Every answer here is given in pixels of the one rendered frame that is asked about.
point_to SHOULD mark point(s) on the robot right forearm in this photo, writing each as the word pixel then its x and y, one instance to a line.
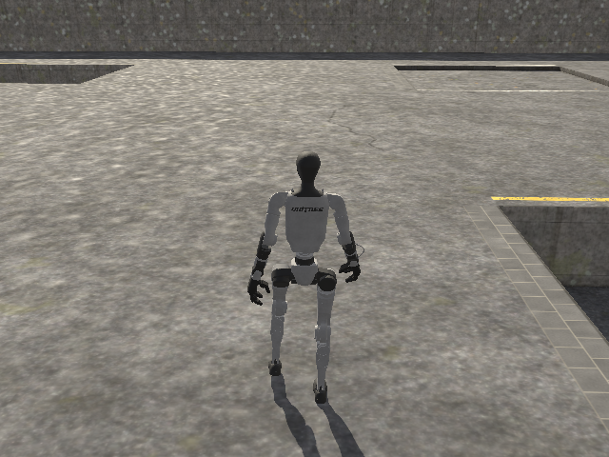
pixel 351 252

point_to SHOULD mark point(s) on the robot left forearm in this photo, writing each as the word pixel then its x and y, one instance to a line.
pixel 260 260

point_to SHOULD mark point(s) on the right robot upper arm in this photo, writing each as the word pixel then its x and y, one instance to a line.
pixel 336 202

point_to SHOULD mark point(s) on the left robot hand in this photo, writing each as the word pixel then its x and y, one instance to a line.
pixel 252 290

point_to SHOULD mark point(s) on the left robot shin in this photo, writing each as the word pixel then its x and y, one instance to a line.
pixel 276 332

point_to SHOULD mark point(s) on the left robot upper arm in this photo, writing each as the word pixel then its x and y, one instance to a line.
pixel 276 201

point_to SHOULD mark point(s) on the right robot hand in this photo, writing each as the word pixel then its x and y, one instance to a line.
pixel 346 268

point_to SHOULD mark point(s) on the robot right foot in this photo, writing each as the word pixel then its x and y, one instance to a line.
pixel 320 395

